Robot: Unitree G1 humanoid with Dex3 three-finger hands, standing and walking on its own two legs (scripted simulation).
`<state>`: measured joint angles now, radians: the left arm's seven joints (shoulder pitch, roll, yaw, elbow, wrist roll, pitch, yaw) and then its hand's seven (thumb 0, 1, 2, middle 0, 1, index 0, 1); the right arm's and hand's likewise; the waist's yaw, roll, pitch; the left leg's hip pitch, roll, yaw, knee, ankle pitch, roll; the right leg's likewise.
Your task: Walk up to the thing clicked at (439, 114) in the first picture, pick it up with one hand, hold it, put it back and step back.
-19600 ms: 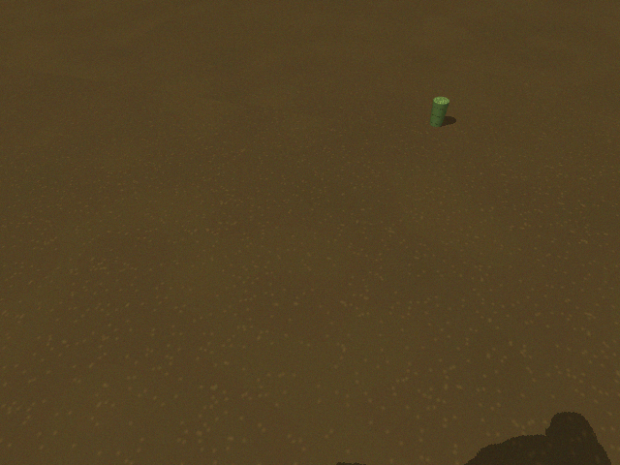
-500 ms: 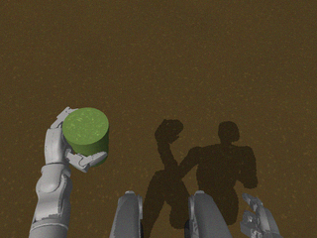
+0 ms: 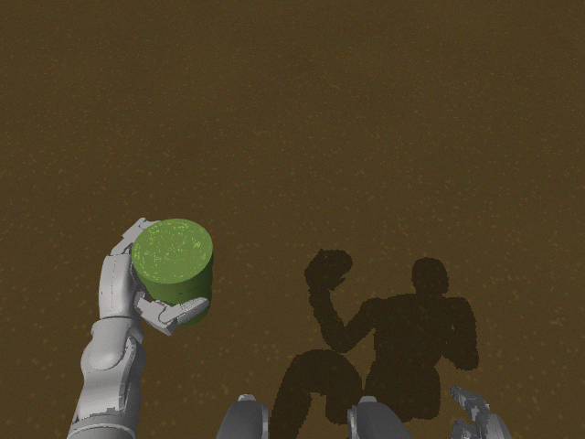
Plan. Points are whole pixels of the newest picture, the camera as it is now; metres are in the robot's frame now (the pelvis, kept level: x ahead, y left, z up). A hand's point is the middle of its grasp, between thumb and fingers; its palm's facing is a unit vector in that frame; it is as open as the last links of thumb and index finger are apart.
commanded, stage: lift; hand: left
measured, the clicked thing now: (180, 279) +0.34 +0.18 +0.01
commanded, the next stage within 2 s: hold in 0.70 s
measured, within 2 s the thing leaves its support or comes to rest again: neither
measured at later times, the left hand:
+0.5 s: hand (176, 254) +0.35 +0.17 +0.07, palm faces +0.07 -1.00 +0.00, open 11.6 cm
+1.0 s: hand (174, 246) +0.35 +0.17 +0.09, palm faces +0.07 -1.00 +0.00, open 11.6 cm
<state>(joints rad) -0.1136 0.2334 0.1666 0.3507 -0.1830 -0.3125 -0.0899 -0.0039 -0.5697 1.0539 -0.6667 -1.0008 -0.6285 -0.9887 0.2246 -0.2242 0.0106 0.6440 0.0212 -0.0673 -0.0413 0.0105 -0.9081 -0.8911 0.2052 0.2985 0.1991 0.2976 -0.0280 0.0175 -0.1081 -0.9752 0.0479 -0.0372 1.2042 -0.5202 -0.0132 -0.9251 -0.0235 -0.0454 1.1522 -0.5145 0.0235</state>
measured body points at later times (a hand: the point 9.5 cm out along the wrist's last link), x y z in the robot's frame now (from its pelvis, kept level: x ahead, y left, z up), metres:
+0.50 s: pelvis +0.02 -0.01 +0.04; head +0.09 +0.00 +0.48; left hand +0.34 +0.22 +0.07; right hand +0.15 -0.25 -0.07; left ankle +0.03 +0.12 -0.64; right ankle +0.02 -0.14 -0.64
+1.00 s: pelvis +0.02 -0.01 +0.05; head +0.08 +0.00 +0.50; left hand +0.34 +0.22 +0.09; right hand +0.15 -0.26 -0.06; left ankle +0.03 +0.12 -0.64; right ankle +0.02 -0.14 -0.64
